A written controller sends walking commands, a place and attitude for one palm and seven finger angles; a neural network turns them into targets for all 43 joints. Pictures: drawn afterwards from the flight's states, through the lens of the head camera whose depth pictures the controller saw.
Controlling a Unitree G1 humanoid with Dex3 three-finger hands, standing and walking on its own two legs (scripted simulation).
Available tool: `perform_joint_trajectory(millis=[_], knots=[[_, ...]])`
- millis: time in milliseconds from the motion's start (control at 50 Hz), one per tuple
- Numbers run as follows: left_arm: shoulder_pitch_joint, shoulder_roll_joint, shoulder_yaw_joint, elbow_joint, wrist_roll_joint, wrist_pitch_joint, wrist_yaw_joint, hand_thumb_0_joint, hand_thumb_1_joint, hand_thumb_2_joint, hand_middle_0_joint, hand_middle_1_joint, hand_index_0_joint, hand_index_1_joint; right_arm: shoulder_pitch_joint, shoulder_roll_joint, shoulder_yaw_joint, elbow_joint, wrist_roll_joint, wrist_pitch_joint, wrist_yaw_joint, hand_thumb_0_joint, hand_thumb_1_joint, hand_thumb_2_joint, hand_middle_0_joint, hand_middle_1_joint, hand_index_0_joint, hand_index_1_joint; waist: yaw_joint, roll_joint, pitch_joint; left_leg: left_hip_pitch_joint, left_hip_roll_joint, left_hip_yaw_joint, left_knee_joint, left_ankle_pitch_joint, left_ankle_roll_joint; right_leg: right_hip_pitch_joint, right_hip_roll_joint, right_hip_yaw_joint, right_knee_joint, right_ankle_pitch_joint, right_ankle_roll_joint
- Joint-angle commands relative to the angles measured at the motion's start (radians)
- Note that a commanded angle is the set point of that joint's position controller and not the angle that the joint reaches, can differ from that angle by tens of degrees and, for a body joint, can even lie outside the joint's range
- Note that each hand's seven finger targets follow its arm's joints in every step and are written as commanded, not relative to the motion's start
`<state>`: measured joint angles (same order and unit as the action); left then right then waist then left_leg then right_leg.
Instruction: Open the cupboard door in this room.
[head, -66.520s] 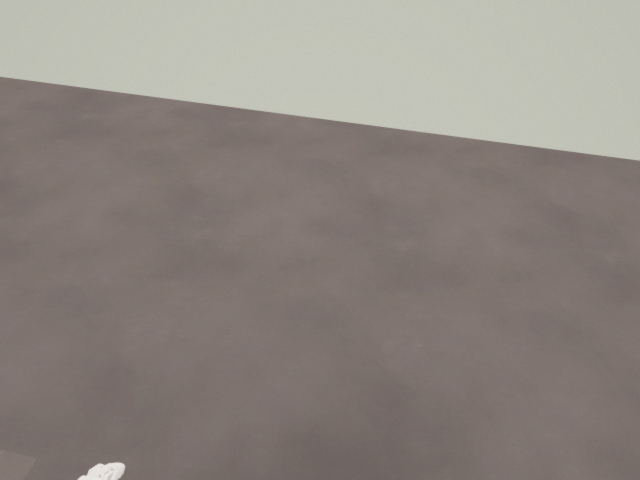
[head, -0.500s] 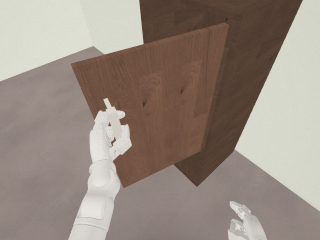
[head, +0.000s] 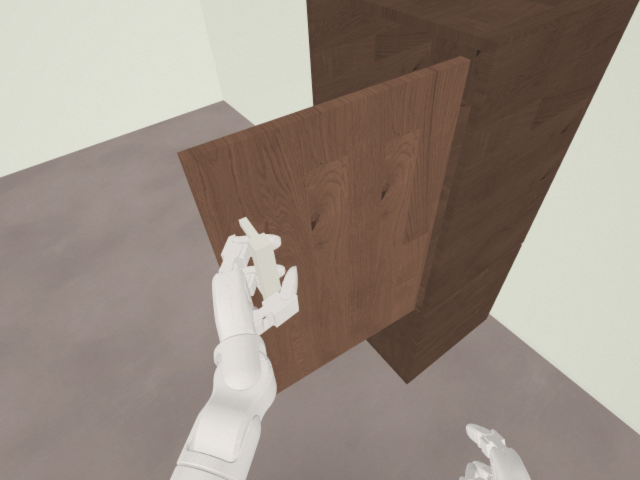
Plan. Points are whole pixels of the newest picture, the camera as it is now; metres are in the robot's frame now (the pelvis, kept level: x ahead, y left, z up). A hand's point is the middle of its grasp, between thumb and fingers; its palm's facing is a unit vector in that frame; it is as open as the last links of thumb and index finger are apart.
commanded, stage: open thumb and fingers to let go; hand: left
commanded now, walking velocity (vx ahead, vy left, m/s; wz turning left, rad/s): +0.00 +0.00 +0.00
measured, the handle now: (261, 269) +0.35 +0.10 +0.10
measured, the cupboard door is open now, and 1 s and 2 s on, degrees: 86 85 85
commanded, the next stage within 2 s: slide the hand sideways off the handle in 0.58 s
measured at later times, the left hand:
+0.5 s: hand (283, 287) +0.32 +0.07 +0.10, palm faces +0.24 -0.97 +0.00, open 14.6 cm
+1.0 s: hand (267, 313) +0.29 +0.08 +0.10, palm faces -0.22 -0.98 +0.01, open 16.2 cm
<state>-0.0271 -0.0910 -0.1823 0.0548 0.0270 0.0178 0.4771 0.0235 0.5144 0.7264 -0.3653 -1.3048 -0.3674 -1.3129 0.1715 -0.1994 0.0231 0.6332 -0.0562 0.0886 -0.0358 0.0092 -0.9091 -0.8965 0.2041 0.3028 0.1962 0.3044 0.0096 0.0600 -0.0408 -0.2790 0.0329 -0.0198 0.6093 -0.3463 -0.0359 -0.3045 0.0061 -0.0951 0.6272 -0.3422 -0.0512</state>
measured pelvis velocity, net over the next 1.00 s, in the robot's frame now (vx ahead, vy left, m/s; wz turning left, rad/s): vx -0.02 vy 0.04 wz -0.02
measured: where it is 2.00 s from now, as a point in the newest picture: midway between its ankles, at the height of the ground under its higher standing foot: outside the picture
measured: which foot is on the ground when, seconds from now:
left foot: down 0.00-1.00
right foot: down 0.00-1.00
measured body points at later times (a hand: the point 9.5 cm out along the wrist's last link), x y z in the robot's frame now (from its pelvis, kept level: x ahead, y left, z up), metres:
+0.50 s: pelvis -0.02 +0.03 +0.00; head -0.03 +0.01 +0.45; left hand +0.30 +0.12 +0.11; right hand +0.15 -0.19 -0.10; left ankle -0.02 +0.15 -0.73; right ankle +0.00 -0.08 -0.73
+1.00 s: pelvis -0.02 +0.04 +0.00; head -0.03 +0.03 +0.45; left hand +0.29 +0.14 +0.10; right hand +0.14 -0.18 -0.10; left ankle -0.02 +0.15 -0.73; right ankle +0.00 -0.08 -0.73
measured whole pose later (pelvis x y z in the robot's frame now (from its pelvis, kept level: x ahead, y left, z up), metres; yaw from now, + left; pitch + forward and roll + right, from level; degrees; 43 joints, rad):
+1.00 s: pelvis -0.02 +0.04 +0.00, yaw -1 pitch +1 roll +0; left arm -0.13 0.05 -0.17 0.18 -0.13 -0.05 -0.02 -0.01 -0.50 0.30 -0.17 -0.34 -0.17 -0.36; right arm 0.22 -0.21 0.06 0.59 0.01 -0.05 -0.03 0.01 -0.91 -0.90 0.20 0.30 0.20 0.30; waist 0.01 0.04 -0.03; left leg -0.33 -0.01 0.03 0.65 -0.34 0.02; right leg -0.35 -0.03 -0.05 0.65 -0.31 0.00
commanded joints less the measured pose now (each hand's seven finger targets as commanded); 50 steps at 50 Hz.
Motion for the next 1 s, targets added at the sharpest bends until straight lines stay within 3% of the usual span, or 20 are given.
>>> perform_joint_trajectory(millis=[0,80,140,180,240,380,420,520,540,660,680,700,720,760,780,820,840,860,920,980], knots=[[-0.328,-0.011,0.017,-0.199,0.006,-0.091,-0.017,0.000,-0.010,0.510,-0.335,-1.253,-0.335,-1.253,-0.138,-0.062,-0.026,-0.163,0.007,-0.071,-0.013,0.000,-0.900,-0.900,0.200,0.300,0.200,0.300,0.000,-0.161,-0.194,0.016,-0.051,0.028,-0.034,0.203,0.053,0.106,-0.052,0.102,-0.140,0.302,0.042],[-0.353,-0.006,0.034,-0.140,-0.002,-0.097,-0.012,0.000,-0.290,0.390,-0.315,-1.222,-0.315,-1.222,-0.136,-0.064,-0.026,-0.156,0.008,-0.084,-0.013,0.000,-0.900,-0.900,0.200,0.300,0.200,0.300,0.006,-0.175,-0.180,0.002,-0.051,0.028,-0.041,0.175,0.052,0.088,-0.049,0.098,-0.152,0.233,0.040],[-0.393,-0.023,0.022,-0.138,0.010,-0.106,0.002,0.000,-0.500,0.300,-0.300,-1.200,-0.300,-1.200,-0.133,-0.064,-0.029,-0.153,0.006,-0.092,-0.010,0.000,-0.900,-0.900,0.200,0.300,0.200,0.300,0.002,-0.145,-0.200,0.010,-0.051,0.032,-0.042,0.178,0.053,0.079,-0.046,0.092,-0.144,0.219,0.034],[-0.375,-0.029,0.024,-0.111,0.009,-0.106,0.012,0.000,-0.500,0.300,-0.300,-1.200,-0.300,-1.200,-0.131,-0.063,-0.029,-0.152,0.007,-0.094,-0.006,0.000,-0.900,-0.900,0.200,0.300,0.200,0.300,0.008,-0.146,-0.191,0.004,-0.048,0.029,-0.049,0.171,0.050,0.072,-0.040,0.079,-0.138,0.200,0.031],[-0.419,-0.015,0.038,-0.108,0.015,-0.111,0.024,0.000,-0.500,0.300,-0.275,-1.050,-0.275,-1.050,-0.132,-0.065,-0.030,-0.153,0.002,-0.096,-0.006,0.000,-0.900,-0.900,0.200,0.300,0.200,0.300,0.008,-0.164,-0.199,0.002,-0.048,0.032,-0.049,0.167,0.054,0.071,-0.038,0.082,-0.144,0.183,0.031],[-0.511,-0.020,0.046,-0.032,0.019,-0.102,0.046,0.000,-0.500,0.300,-0.217,-0.700,-0.217,-0.700,-0.146,-0.060,-0.021,-0.141,0.006,-0.081,-0.009,0.000,-0.900,-0.900,0.200,0.300,0.200,0.300,0.001,-0.123,-0.160,-0.006,-0.044,0.023,-0.069,0.113,0.049,0.028,-0.029,0.065,-0.146,0.086,0.023],[-0.491,-0.033,0.045,-0.024,0.018,-0.101,0.052,0.000,-0.500,0.300,-0.200,-0.600,-0.200,-0.600,-0.144,-0.059,-0.024,-0.147,0.002,-0.078,-0.007,0.000,-0.900,-0.900,0.200,0.300,0.200,0.300,0.011,-0.132,-0.192,-0.005,-0.042,0.024,-0.070,0.137,0.048,0.047,-0.025,0.058,-0.133,0.112,0.020],[-0.514,-0.059,0.025,-0.015,0.029,-0.094,0.069,0.000,-0.500,0.300,-0.158,-0.350,-0.158,-0.350,-0.139,-0.057,-0.024,-0.149,0.005,-0.068,0.002,0.000,-0.900,-0.900,0.200,0.300,0.200,0.300,0.008,-0.106,-0.199,-0.002,-0.035,0.019,-0.071,0.169,0.041,0.039,-0.017,0.042,-0.106,0.144,0.013],[-0.514,-0.069,0.017,-0.005,0.029,-0.092,0.070,0.000,-0.500,0.300,-0.150,-0.300,-0.150,-0.300,-0.136,-0.058,-0.024,-0.147,0.006,-0.066,0.005,0.000,-0.900,-0.900,0.200,0.300,0.200,0.300,0.002,-0.128,-0.192,-0.005,-0.033,0.017,-0.071,0.167,0.040,0.033,-0.016,0.037,-0.105,0.141,0.013],[-0.548,-0.119,-0.041,-0.001,0.053,-0.081,0.096,0.000,-0.500,0.300,-0.150,-0.300,-0.150,-0.300,-0.131,-0.060,-0.029,-0.142,0.007,-0.064,0.017,0.000,-0.900,-0.900,0.200,0.300,0.200,0.300,-0.012,-0.116,-0.193,-0.001,-0.024,0.003,-0.060,0.171,0.034,-0.007,-0.007,0.022,-0.076,0.134,0.009],[-0.507,-0.041,-0.229,0.027,0.138,-0.119,-0.126,0.000,-0.500,0.300,-0.150,-0.300,-0.150,-0.300,-0.047,-0.096,-0.030,-0.114,0.003,-0.061,0.018,0.000,-0.900,-0.900,0.200,0.300,0.200,0.300,-0.086,-0.197,-0.171,0.036,-0.020,0.006,-0.049,0.205,0.055,-0.034,-0.012,0.051,-0.054,0.227,0.009],[-0.558,0.042,-0.148,-0.048,0.100,-0.164,-0.241,0.000,-0.500,0.300,-0.150,-0.300,-0.150,-0.300,-0.037,-0.094,-0.036,-0.158,0.016,-0.067,0.006,0.000,-0.900,-0.900,0.200,0.300,0.200,0.300,-0.056,-0.155,-0.246,0.038,-0.029,0.013,-0.038,0.232,0.061,0.001,-0.017,0.051,-0.041,0.281,0.006],[-0.583,0.065,-0.152,-0.085,0.082,-0.191,-0.330,0.000,-0.500,0.300,-0.150,-0.300,-0.150,-0.300,-0.046,-0.094,-0.031,-0.173,0.024,-0.077,-0.006,0.000,-0.900,-0.900,0.200,0.300,0.200,0.300,-0.047,-0.106,-0.284,0.060,-0.036,0.015,-0.031,0.239,0.062,0.019,-0.019,0.058,-0.033,0.299,0.005],[-0.594,0.079,-0.155,-0.045,0.005,-0.197,-0.488,0.000,-0.500,0.300,-0.150,-0.300,-0.150,-0.300,-0.046,-0.098,-0.014,-0.180,0.048,-0.098,-0.022,0.000,-0.900,-0.900,0.200,0.300,0.200,0.300,-0.064,-0.038,-0.242,0.068,-0.039,0.005,-0.038,0.202,0.059,-0.001,-0.017,0.054,-0.037,0.265,0.001],[-0.590,0.083,-0.126,-0.041,-0.051,-0.187,-0.542,0.000,-0.500,0.300,-0.150,-0.300,-0.150,-0.300,-0.060,-0.096,-0.007,-0.191,0.060,-0.113,-0.028,0.000,-0.900,-0.900,0.200,0.300,0.200,0.300,-0.058,-0.032,-0.225,0.064,-0.039,-0.005,-0.046,0.187,0.055,-0.005,-0.013,0.044,-0.041,0.243,0.001],[-0.528,0.056,-0.070,-0.019,-0.158,-0.146,-0.577,0.000,-0.500,0.300,-0.150,-0.300,-0.150,-0.300,-0.083,-0.097,0.004,-0.205,0.075,-0.147,-0.030,0.000,-0.900,-0.900,0.200,0.300,0.200,0.300,-0.037,-0.086,-0.190,0.035,-0.035,-0.021,-0.066,0.144,0.047,-0.004,-0.003,0.022,-0.056,0.190,0.008],[-0.505,0.069,-0.029,-0.008,-0.189,-0.130,-0.572,0.000,-0.500,0.300,-0.150,-0.300,-0.150,-0.300,-0.085,-0.101,0.006,-0.202,0.077,-0.162,-0.029,0.000,-0.900,-0.900,0.200,0.300,0.200,0.300,-0.029,-0.135,-0.171,0.015,-0.036,-0.025,-0.074,0.120,0.046,-0.003,-0.001,0.016,-0.065,0.164,0.013],[-0.455,0.084,0.009,-0.010,-0.207,-0.122,-0.561,0.000,-0.500,0.300,-0.150,-0.300,-0.150,-0.300,-0.088,-0.101,0.007,-0.202,0.079,-0.177,-0.024,0.000,-0.900,-0.900,0.200,0.300,0.200,0.300,-0.007,-0.134,-0.160,0.008,-0.035,-0.027,-0.082,0.128,0.041,0.006,0.000,0.014,-0.067,0.158,0.011],[-0.367,0.095,0.023,-0.152,-0.186,-0.145,-0.513,0.000,-0.500,0.300,-0.150,-0.300,-0.150,-0.300,-0.080,-0.095,-0.001,-0.223,0.074,-0.208,0.005,0.000,-0.900,-0.900,0.200,0.300,0.200,0.300,0.015,-0.103,-0.209,0.033,-0.030,-0.016,-0.079,0.186,0.034,0.025,-0.004,0.014,-0.045,0.197,0.014],[-0.308,0.143,0.038,-0.195,-0.129,-0.162,-0.472,0.000,-0.500,0.300,-0.150,-0.300,-0.150,-0.300,-0.071,-0.098,-0.007,-0.230,0.067,-0.210,0.024,0.000,-0.900,-0.900,0.200,0.300,0.200,0.300,0.018,-0.106,-0.178,0.013,-0.026,-0.003,-0.081,0.157,0.038,0.016,-0.006,0.029,-0.049,0.170,0.015]])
